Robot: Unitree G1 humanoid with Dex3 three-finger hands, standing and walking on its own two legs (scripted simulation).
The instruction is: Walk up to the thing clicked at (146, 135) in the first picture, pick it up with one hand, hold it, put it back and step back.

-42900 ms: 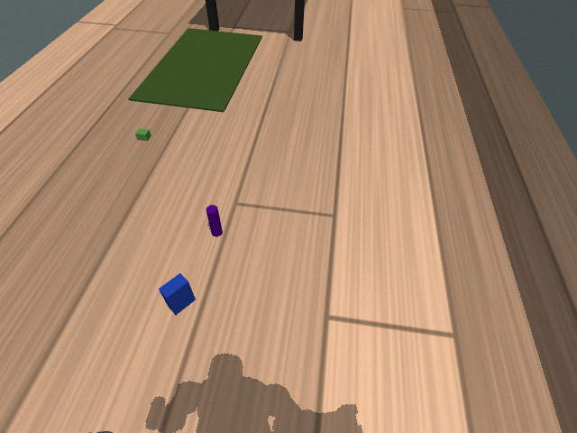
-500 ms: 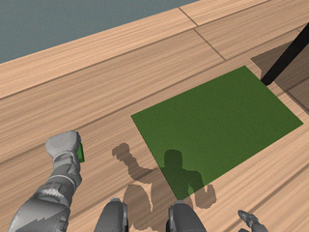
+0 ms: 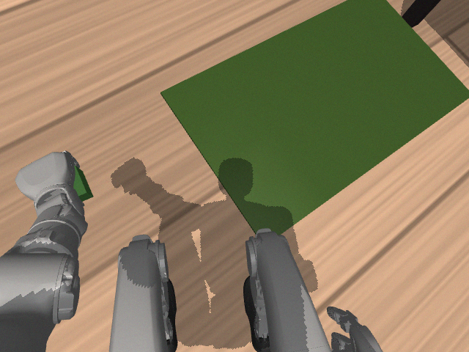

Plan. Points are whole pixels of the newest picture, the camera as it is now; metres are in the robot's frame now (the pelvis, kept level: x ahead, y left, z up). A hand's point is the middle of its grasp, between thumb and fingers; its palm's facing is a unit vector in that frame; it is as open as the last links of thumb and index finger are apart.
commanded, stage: crouch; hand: left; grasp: from above
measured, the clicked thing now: (73, 186) +0.41 +0.28 -0.19
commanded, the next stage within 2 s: lower in 0.78 s
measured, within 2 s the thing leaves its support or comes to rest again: neither
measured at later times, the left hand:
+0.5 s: hand (79, 203) +0.40 +0.29 -0.26, palm faces -0.34 -0.23 -0.91, open 8.5 cm
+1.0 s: hand (86, 209) +0.39 +0.30 -0.32, palm faces -0.37 -0.22 -0.90, open 8.5 cm
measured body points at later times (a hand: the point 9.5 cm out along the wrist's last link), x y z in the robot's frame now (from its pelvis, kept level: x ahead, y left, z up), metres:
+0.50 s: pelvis -0.02 -0.01 -0.10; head +0.20 +0.03 +0.29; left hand +0.41 +0.30 -0.21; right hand +0.05 -0.28 -0.23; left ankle +0.08 +0.13 -0.45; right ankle +0.06 -0.13 -0.45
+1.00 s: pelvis -0.02 -0.01 -0.15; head +0.20 +0.03 +0.24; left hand +0.41 +0.30 -0.26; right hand +0.03 -0.27 -0.28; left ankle +0.08 +0.13 -0.45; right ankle +0.06 -0.13 -0.45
